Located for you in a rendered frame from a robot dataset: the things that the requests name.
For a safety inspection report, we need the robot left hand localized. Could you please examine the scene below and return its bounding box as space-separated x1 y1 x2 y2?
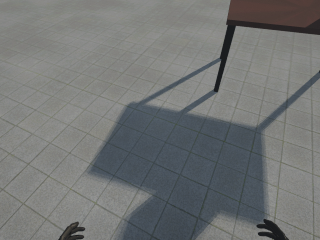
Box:
58 221 85 240

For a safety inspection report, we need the robot right hand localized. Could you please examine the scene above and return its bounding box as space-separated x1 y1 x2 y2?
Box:
256 219 289 240

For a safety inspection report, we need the table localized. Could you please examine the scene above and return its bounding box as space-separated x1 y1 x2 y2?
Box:
214 0 320 92

